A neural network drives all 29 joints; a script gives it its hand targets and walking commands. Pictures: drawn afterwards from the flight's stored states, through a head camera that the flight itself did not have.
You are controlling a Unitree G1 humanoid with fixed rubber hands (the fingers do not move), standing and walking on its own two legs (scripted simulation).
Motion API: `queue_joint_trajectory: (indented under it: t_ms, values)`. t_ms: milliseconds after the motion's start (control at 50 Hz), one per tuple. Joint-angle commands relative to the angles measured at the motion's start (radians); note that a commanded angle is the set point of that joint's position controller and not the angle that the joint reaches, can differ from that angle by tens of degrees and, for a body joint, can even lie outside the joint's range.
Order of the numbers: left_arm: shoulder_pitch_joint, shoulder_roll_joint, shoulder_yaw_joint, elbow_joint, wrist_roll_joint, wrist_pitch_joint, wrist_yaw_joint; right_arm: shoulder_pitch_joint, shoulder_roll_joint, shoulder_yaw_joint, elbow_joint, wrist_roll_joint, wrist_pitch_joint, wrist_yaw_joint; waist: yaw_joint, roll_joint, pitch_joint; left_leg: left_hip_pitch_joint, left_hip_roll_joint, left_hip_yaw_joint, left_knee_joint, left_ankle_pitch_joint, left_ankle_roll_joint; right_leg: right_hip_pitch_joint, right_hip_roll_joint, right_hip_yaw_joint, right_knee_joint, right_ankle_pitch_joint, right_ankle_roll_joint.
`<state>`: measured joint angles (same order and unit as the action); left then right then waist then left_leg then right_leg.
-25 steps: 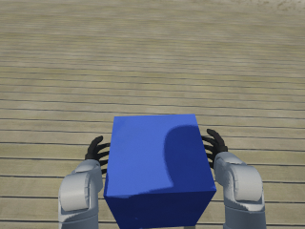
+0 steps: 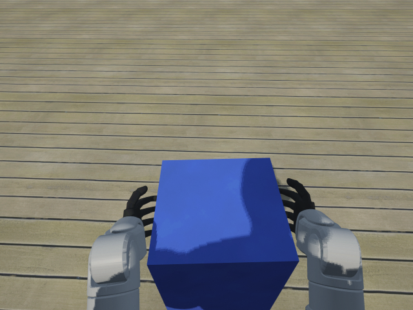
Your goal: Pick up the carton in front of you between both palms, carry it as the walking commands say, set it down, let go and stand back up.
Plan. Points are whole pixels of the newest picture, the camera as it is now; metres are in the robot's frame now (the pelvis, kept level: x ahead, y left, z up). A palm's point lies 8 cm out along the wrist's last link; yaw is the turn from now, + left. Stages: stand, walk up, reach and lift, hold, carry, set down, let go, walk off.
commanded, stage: carry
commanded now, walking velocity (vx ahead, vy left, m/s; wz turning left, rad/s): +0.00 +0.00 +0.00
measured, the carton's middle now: (217, 237) +0.28 +0.00 +0.00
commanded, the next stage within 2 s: none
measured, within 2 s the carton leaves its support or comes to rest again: neither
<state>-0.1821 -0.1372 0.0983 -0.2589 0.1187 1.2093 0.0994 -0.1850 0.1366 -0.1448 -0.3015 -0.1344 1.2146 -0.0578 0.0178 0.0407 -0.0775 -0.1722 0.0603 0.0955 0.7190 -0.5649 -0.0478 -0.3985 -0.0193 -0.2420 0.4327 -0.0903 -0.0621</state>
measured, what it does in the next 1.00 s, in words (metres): walks ahead: left foot, then left foot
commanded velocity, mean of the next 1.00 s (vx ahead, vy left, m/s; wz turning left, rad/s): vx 0.00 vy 0.00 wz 0.00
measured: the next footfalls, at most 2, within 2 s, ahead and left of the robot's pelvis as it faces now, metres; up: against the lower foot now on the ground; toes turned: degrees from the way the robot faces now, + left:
left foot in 0.06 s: -0.01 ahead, +0.10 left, +0.01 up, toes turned +8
left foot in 0.70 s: +0.16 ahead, +0.16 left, +0.00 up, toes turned +0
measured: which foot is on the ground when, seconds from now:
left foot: up 0.00-0.04, down 0.06-0.58, up 0.60-0.68, down 0.70-1.00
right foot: down 0.00-1.00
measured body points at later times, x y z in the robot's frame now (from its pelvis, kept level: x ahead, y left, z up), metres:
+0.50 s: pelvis +0.12 +0.04 +0.02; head +0.11 +0.06 +0.47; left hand +0.40 +0.20 +0.08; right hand +0.40 -0.11 +0.10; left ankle -0.04 +0.10 -0.72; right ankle +0.11 -0.09 -0.71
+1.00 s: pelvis +0.17 +0.08 +0.00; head +0.15 +0.08 +0.45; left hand +0.47 +0.22 +0.03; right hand +0.47 -0.08 +0.04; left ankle +0.12 +0.16 -0.73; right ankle +0.13 -0.06 -0.73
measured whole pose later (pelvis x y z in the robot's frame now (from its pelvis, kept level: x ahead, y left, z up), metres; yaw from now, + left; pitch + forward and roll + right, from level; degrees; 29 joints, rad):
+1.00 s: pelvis +0.17 +0.08 +0.00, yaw -2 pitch +4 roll +0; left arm -0.20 -0.14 0.17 0.17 0.24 0.78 0.03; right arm -0.22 0.14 -0.17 0.17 -0.24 0.76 -0.01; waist -0.01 -0.01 -0.13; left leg -0.24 -0.01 0.10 0.54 -0.36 0.04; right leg -0.27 -0.10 -0.12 0.55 -0.34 0.05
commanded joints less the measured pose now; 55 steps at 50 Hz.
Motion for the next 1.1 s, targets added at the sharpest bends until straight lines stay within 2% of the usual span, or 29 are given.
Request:
queue_joint_trajectory:
  t_ms: [0,40,60,120,180,220,280,300,340,360,400,420,440,460,480,520,540,560,580,600,620,640,680,700,720,740,820,900,1080]
  values:
    - [-0.439,-0.992,-0.698,-0.107,-0.434,-0.02,-0.277,-0.465,0.956,0.776,-0.095,0.426,-0.006,0.24,-0.012,-0.178,-0.414,-0.121,0.031,-0.035,-0.174,0.0,0.018,0.51,-0.318,0.294,-0.07,0.592,-0.1]
    - [-0.474,-0.989,-0.708,-0.133,-0.44,-0.024,-0.285,-0.467,0.954,0.774,-0.087,0.425,-0.02,0.237,-0.023,-0.154,-0.366,0.03,0.043,-0.027,-0.365,0.285,0.02,0.351,-0.245,0.201,-0.074,0.261,-0.023]
    - [-0.454,-0.973,-0.721,-0.133,-0.428,-0.03,-0.284,-0.461,0.957,0.772,-0.112,0.419,-0.021,0.236,-0.024,-0.102,-0.361,0.045,0.086,-0.075,-0.382,0.389,0.03,0.318,-0.2,0.164,-0.04,0.245,0.014]
    - [-0.411,-0.923,-0.716,-0.111,-0.404,-0.016,-0.268,-0.353,0.915,0.747,-0.017,0.409,-0.009,0.242,-0.02,0.044,-0.333,0.089,0.12,-0.053,-0.285,0.885,0.03,0.289,-0.155,0.138,0.092,0.428,0.006]
    - [-0.436,-0.921,-0.707,-0.129,-0.431,-0.007,-0.262,-0.404,0.887,0.752,-0.075,0.412,-0.001,0.234,-0.02,-0.024,-0.342,0.108,0.114,-0.047,-0.224,1.021,0.035,0.263,-0.148,0.124,0.143,0.479,0.008]
    - [-0.438,-0.908,-0.716,-0.133,-0.422,0.002,-0.264,-0.383,0.893,0.72,-0.037,0.394,0.011,0.234,-0.022,0.006,-0.322,0.081,0.11,-0.032,-0.205,1.098,0.017,0.266,-0.126,0.096,0.145,0.456,0.019]
    - [-0.425,-0.924,-0.717,-0.092,-0.396,0.0,-0.263,-0.393,0.9,0.739,-0.039,0.402,0.008,0.239,-0.023,-0.037,-0.329,0.016,0.065,-0.002,-0.155,1.089,0.0,0.359,-0.116,0.106,0.129,0.623,0.014]
    - [-0.444,-0.939,-0.717,-0.149,-0.4,-0.01,-0.264,-0.432,0.942,0.759,-0.075,0.431,0.004,0.241,-0.017,-0.097,-0.334,-0.059,0.05,0.014,-0.154,1.006,-0.019,0.443,-0.12,0.108,0.132,0.721,-0.004]
    - [-0.466,-0.948,-0.725,-0.094,-0.397,-0.013,-0.266,-0.426,0.921,0.754,-0.053,0.411,-0.008,0.24,-0.018,-0.104,-0.291,-0.157,-0.002,0.017,-0.351,0.604,-0.035,0.554,-0.161,0.159,0.12,0.865,-0.041]
    - [-0.476,-0.92,-0.722,-0.127,-0.403,-0.018,-0.268,-0.377,0.913,0.744,-0.002,0.401,-0.009,0.242,-0.016,-0.104,-0.252,-0.105,-0.012,0.02,-0.463,0.551,-0.037,0.513,-0.169,0.165,0.123,0.85,-0.038]
    - [-0.453,-0.896,-0.726,-0.068,-0.401,-0.024,-0.265,-0.39,0.903,0.729,0.022,0.406,-0.025,0.24,-0.017,-0.062,-0.248,0.1,-0.011,0.039,-0.557,0.893,-0.023,0.38,-0.113,0.082,0.208,0.619,-0.011]
    - [-0.443,-0.896,-0.738,-0.088,-0.39,-0.037,-0.265,-0.359,0.914,0.744,0.036,0.39,-0.034,0.242,-0.018,0.028,-0.22,0.272,0.037,0.05,-0.469,1.181,-0.016,0.194,-0.084,0.056,0.213,0.341,0.005]
    - [-0.437,-0.908,-0.735,-0.049,-0.393,-0.044,-0.268,-0.363,0.875,0.738,0.046,0.372,-0.054,0.242,-0.013,0.147,-0.221,0.41,0.085,-0.006,-0.341,1.533,0.024,0.013,-0.012,-0.004,0.205,-0.115,0.021]
    - [-0.43,-0.905,-0.728,-0.058,-0.375,-0.066,-0.271,-0.369,0.895,0.746,0.019,0.375,-0.067,0.242,-0.028,0.169,-0.223,0.538,0.115,-0.04,-0.225,1.83,0.066,-0.138,0.04,-0.02,0.143,-0.308,0.041]
    - [-0.456,-0.893,-0.749,-0.063,-0.376,-0.077,-0.266,-0.354,0.901,0.739,0.068,0.372,-0.079,0.244,-0.029,0.189,-0.204,0.547,0.129,-0.063,-0.161,1.958,0.083,-0.156,0.077,-0.04,0.093,-0.283,0.043]
    - [-0.47,-0.907,-0.766,-0.076,-0.359,-0.101,-0.268,-0.344,0.895,0.734,0.056,0.351,-0.111,0.248,-0.012,0.139,-0.28,0.294,0.113,-0.006,-0.051,1.634,0.056,0.205,0.043,0.0,-0.122,0.146,0.033]
    - [-0.49,-0.908,-0.748,-0.084,-0.36,-0.117,-0.276,-0.434,0.903,0.744,0.003,0.367,-0.133,0.253,0.006,0.051,-0.298,0.087,0.101,0.014,0.05,1.336,0.02,0.443,-0.009,0.055,-0.133,0.423,0.018]
    - [-0.465,-0.905,-0.731,-0.065,-0.362,-0.126,-0.276,-0.433,0.881,0.747,-0.005,0.363,-0.14,0.254,0.031,-0.146,-0.309,-0.246,-0.009,0.017,0.256,0.651,-0.018,0.676,-0.171,0.206,-0.008,0.953,-0.093]
    - [-0.429,-0.89,-0.717,0.006,-0.335,-0.128,-0.28,-0.404,0.869,0.721,0.052,0.342,-0.138,0.255,0.011,-0.195,-0.325,-0.323,-0.068,-0.123,0.295,-0.004,-0.013,0.659,-0.339,0.339,0.026,1.117,-0.229]
    - [-0.432,-0.906,-0.724,-0.022,-0.344,-0.147,-0.281,-0.355,0.881,0.752,0.058,0.337,-0.148,0.251,-0.005,-0.186,-0.328,-0.343,-0.015,-0.182,0.213,-0.109,-0.006,0.629,-0.365,0.31,0.028,0.994,-0.218]
    - [-0.404,-0.894,-0.708,0.025,-0.338,-0.158,-0.284,-0.344,0.845,0.72,0.06,0.315,-0.159,0.248,-0.02,-0.104,-0.318,-0.251,0.021,-0.201,0.037,-0.071,0.033,0.527,-0.341,0.286,0.02,0.824,-0.174]
    - [-0.421,-0.869,-0.692,0.042,-0.313,-0.178,-0.284,-0.333,0.849,0.702,0.124,0.3,-0.176,0.25,-0.026,-0.097,-0.311,-0.195,0.025,-0.131,-0.153,0.008,0.049,0.475,-0.284,0.222,0.027,0.624,-0.12]
    - [-0.434,-0.85,-0.692,0.028,-0.295,-0.215,-0.287,-0.352,0.868,0.717,0.115,0.29,-0.216,0.244,-0.031,-0.161,-0.247,0.009,-0.004,-0.062,-0.42,0.491,0.044,0.262,-0.174,0.113,0.079,0.218,-0.011]
    - [-0.412,-0.868,-0.668,0.074,-0.296,-0.228,-0.287,-0.358,0.853,0.705,0.133,0.279,-0.233,0.238,-0.017,-0.101,-0.253,0.057,0.068,-0.155,-0.365,0.678,0.05,0.181,-0.135,0.113,0.068,0.041,0.04]
    - [-0.447,-0.839,-0.658,0.063,-0.273,-0.248,-0.289,-0.376,0.859,0.68,0.16,0.259,-0.252,0.235,-0.007,0.038,-0.22,0.014,0.143,-0.185,-0.297,0.861,0.088,0.163,-0.102,0.138,0.054,-0.151,0.065]
    - [-0.463,-0.835,-0.637,0.1,-0.253,-0.268,-0.287,-0.367,0.816,0.625,0.176,0.236,-0.273,0.237,-0.012,0.103,-0.202,0.007,0.158,-0.203,-0.292,0.904,0.1,0.163,-0.098,0.152,0.07,-0.168,0.08]
    - [-0.449,-0.82,-0.557,0.21,-0.198,-0.366,-0.285,-0.374,0.824,0.552,0.306,0.184,-0.366,0.245,-0.02,0.018,-0.27,0.046,0.119,-0.149,-0.236,1.075,0.091,0.21,-0.112,0.144,0.147,0.049,0.074]
    - [-0.486,-0.825,-0.502,0.303,-0.155,-0.449,-0.291,-0.413,0.863,0.525,0.4,0.149,-0.453,0.252,-0.023,0.044,-0.269,0.057,0.114,-0.138,-0.231,1.166,0.076,0.203,-0.109,0.136,0.145,0.025,0.086]
    - [-0.525,-0.902,-0.444,0.403,-0.119,-0.579,-0.301,-0.449,0.909,0.476,0.465,0.096,-0.581,0.256,-0.021,-0.052,-0.334,0.011,0.076,-0.086,-0.195,0.785,0.086,0.277,-0.148,0.181,0.123,0.283,0.058]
